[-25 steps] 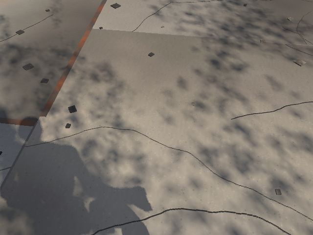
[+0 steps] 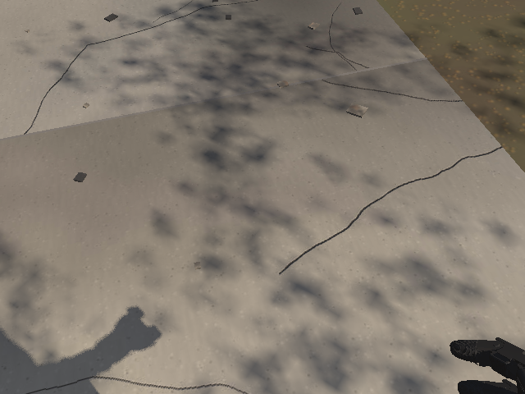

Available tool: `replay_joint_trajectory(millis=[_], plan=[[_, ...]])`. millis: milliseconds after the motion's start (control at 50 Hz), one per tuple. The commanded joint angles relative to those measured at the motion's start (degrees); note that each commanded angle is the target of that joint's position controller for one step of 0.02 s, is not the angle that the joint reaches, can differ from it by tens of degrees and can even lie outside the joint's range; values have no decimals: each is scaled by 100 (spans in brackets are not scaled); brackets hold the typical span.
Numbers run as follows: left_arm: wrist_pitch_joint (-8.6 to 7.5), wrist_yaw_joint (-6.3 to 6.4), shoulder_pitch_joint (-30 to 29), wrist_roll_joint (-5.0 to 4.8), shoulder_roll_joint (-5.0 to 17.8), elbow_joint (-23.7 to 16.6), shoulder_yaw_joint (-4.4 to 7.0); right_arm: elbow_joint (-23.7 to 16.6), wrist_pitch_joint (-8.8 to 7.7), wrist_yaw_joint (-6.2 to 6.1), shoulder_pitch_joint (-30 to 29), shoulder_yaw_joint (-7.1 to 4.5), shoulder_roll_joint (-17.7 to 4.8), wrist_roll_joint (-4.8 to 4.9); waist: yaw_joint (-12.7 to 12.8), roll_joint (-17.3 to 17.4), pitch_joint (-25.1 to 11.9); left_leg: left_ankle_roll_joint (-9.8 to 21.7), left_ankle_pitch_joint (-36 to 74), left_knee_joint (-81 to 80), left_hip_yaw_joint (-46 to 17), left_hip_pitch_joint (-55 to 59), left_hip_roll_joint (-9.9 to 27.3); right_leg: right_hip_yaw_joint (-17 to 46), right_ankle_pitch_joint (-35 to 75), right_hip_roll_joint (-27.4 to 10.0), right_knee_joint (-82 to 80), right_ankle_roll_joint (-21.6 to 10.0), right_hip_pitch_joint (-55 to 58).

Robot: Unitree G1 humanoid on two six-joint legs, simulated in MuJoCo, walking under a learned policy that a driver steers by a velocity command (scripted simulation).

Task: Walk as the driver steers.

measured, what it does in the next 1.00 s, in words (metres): walks ahead, turning left: left foot, then right foot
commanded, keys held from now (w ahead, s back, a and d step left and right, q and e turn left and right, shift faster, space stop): w+e+shift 0.08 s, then w+q+shift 0.86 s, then q+shift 0.06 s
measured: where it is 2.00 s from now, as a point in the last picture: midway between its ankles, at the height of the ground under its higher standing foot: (211, 162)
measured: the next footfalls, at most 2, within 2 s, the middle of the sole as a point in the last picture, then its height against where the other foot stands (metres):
left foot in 0.18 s outside the picture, level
right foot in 0.62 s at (328, 310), level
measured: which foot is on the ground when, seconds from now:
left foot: up 0.00-0.16, down 0.18-0.62, up 0.64-1.00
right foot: down 0.00-0.20, up 0.22-0.60, down 0.62-1.00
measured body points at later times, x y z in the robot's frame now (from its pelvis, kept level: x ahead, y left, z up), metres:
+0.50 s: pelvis +0.44 +0.07 +0.00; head +0.45 +0.07 +0.45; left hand +0.73 +0.25 -0.02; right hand +0.33 -0.17 -0.12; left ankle +0.36 +0.19 -0.74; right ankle +0.61 -0.09 -0.69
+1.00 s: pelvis +0.86 +0.11 -0.04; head +0.88 +0.14 +0.41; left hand +0.69 +0.36 -0.17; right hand +1.20 +0.02 -0.07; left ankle +1.02 +0.29 -0.71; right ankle +0.69 -0.10 -0.73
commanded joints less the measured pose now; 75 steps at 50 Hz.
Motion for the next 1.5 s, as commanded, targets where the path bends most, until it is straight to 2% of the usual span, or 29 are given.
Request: replay_joint_trajectory(millis=[20,120,180,200,220,240,280,400,540,580,620,640,660,700,740,780,860,920,960,1020,1040,1060,1080,1100,1140,1180,1300,1400,1500], plan=[[-105,160,-719,-87,1086,-489,350,-483,-35,42,-539,-102,-258,-7,-150,-146,300,-204,1616,-1520,744,1849,-505,1040,105,-786,-1355,-586,-2342],[-46,232,-237,-136,893,-122,361,-513,-61,83,-547,-325,-746,309,-59,-723,53,-140,1779,-2431,382,1757,-317,1550,32,-1354,-652,-272,-383],[73,95,-489,208,887,-154,283,-4,16,25,1723,-615,-1195,305,-1276,-833,-1177,368,302,-1897,934,3714,-487,963,3517,-1328,1981,81,24],[7,86,-13,237,258,-199,106,177,47,24,2695,-610,-1510,139,-1264,679,-2026,984,-875,-1643,-561,5501,197,699,2024,-847,4481,309,-1352],[-125,31,868,-231,-108,-213,-43,560,38,186,2935,-656,-1725,79,-724,3517,-2384,1962,-3383,-3792,-4481,6351,1353,405,-1345,-108,6017,592,-3223],[-162,43,236,-282,481,-197,-20,391,54,198,2545,-503,-1019,188,-878,2165,-1548,1778,-4410,-4269,-4964,5882,1265,329,-1016,-700,6108,412,-3795],[-319,10,-1543,14,693,-586,-24,315,120,208,2086,-464,-867,111,-966,-41,-448,1625,-2362,-4058,-3368,4332,712,56,-533,-987,5324,344,-3589],[-484,-61,-2170,202,369,-825,-102,563,134,100,2045,-356,-585,317,-477,252,40,1871,-652,-4336,-2029,3036,154,-18,-160,-1173,2369,733,-2743],[-553,-60,-3028,-1,562,-1013,20,697,279,-68,2364,-437,-665,433,-654,414,212,1360,-477,-4224,-1675,2054,-8,-63,1764,-841,443,1072,-543],[-560,29,-2555,-29,820,-957,199,746,338,-54,2410,-452,-682,411,-302,467,-126,1122,909,-3272,-1529,2369,-177,-204,1140,-776,218,918,142],[-483,179,-271,-43,1353,-646,428,457,349,-18,2093,-324,-345,136,763,-161,-1876,775,663,-128,-818,1161,-685,973,-279,-2098,549,443,2971],[-395,84,110,64,1762,-419,475,220,273,-20,2949,-88,332,487,219,-2534,-2747,555,-2173,1820,-180,-542,-1054,4187,-2561,-3524,-512,-516,4260],[-359,58,-212,53,1195,-487,392,340,322,-125,2601,-147,-129,622,343,-2029,-1888,560,-1814,2570,37,-1307,-528,4563,-3351,-3430,-932,-404,3556],[-309,99,-516,87,722,-294,282,253,371,-121,1546,-253,-441,355,330,-554,-570,573,-1070,2589,352,-1332,-125,2552,-1299,-2969,-970,-117,2146],[-291,79,-856,248,425,-109,201,67,452,0,1221,-267,-197,326,-44,-612,-42,600,-834,2220,315,-956,203,1372,-185,-2599,-1190,-23,1076],[-316,34,-1063,140,236,27,176,-101,592,82,1056,-220,20,425,-241,-626,99,594,-892,2047,355,-965,424,639,406,-2547,-1379,56,653],[-393,90,-1509,104,702,81,282,-376,600,230,676,-165,-112,315,-518,-308,381,453,430,1039,520,-800,464,-724,1415,-2387,-1852,137,37],[-403,117,-1127,91,1018,239,330,-496,517,377,-72,-169,-240,260,-228,180,561,656,1476,-425,1267,-32,42,-1624,2239,-2048,-2034,422,126],[-346,131,-900,101,1388,283,382,-577,476,453,-200,-254,-459,259,-326,-103,400,840,1434,-998,1777,708,-488,-1861,4894,-2062,-1475,563,561],[-165,223,-917,32,1785,132,455,-105,553,446,1923,-670,-1272,271,-1538,-612,-906,1242,1109,-1260,1874,3542,-1204,-1762,7676,-2229,1807,733,306],[-233,174,-782,-28,1414,125,360,158,658,312,2564,-788,-1459,304,-1680,78,-1069,1458,1758,-1677,1144,5168,-912,-1727,4130,-1744,3614,1028,-1037],[-374,32,-95,233,490,-121,77,-101,681,194,2119,-754,-1932,177,-768,2252,-1501,2330,4405,-1465,-1026,6565,333,-1344,-2080,-599,6394,1297,-2872],[-501,-19,88,109,1103,-332,50,-535,603,220,1979,-743,-1888,-22,-933,1339,-3417,3219,2208,-2483,-3405,7117,1350,137,-2092,-539,7242,1195,-3312],[-538,10,-891,12,1462,-517,129,-602,548,245,1795,-750,-1725,42,-1166,198,-2945,2793,1157,-3147,-3441,6315,1035,301,-1486,-768,6622,1025,-3248],[-420,160,-1164,66,1188,-583,82,-579,417,238,1054,-651,-1396,197,-470,-740,-1230,2417,1235,-3448,-2703,4251,621,189,-1069,-1118,5546,1092,-3255],[-162,194,-623,68,1298,-285,132,-612,396,186,532,-542,-1095,2,-77,-565,-858,2292,2899,-3448,-1635,2705,573,51,-953,-1501,5069,1227,-2377],[-50,201,-788,102,464,-55,-90,91,381,11,547,-279,-589,0,-253,25,-1065,1669,3852,-3475,670,2023,-180,-512,1415,-1513,2578,1341,-1536],[-71,-13,-1533,-24,853,-343,70,421,500,-27,581,-335,-767,-89,-658,299,-551,1582,2797,-3500,809,2899,315,-403,1775,-1472,1560,1165,-2089],[2,-238,-1243,36,854,-562,190,495,789,-205,460,-422,-788,142,-503,350,-429,1373,3127,-2474,734,3566,724,-774,480,-1319,1083,832,-2369]])
Velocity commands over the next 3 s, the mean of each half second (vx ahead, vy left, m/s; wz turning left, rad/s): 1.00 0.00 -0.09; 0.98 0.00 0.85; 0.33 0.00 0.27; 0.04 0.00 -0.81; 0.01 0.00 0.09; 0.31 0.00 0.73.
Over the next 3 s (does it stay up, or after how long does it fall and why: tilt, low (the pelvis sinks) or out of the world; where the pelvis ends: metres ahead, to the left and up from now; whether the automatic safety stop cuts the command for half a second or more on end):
stays up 1.30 0.45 -0.02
